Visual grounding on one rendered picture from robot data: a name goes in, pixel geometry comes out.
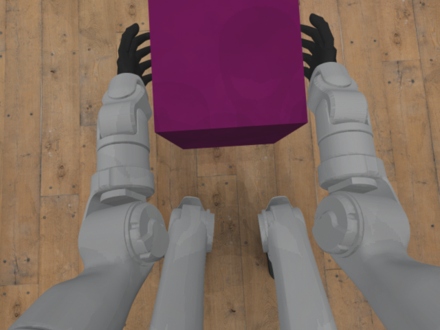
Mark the right robot thigh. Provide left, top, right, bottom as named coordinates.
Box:
left=258, top=203, right=338, bottom=330

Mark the right robot upper arm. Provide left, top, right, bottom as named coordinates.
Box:
left=312, top=191, right=440, bottom=330

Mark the robot right foot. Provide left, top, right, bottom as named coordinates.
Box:
left=266, top=252, right=274, bottom=279

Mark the left robot upper arm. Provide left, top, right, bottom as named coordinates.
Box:
left=7, top=201, right=169, bottom=330

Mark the robot right hand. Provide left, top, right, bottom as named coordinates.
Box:
left=300, top=13, right=337, bottom=81

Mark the right robot forearm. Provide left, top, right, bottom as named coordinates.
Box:
left=307, top=62, right=402, bottom=207

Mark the carton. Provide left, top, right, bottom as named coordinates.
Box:
left=148, top=0, right=308, bottom=149

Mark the left robot forearm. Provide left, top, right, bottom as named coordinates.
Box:
left=78, top=73, right=155, bottom=253

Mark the robot left hand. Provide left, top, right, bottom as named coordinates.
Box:
left=117, top=23, right=152, bottom=86

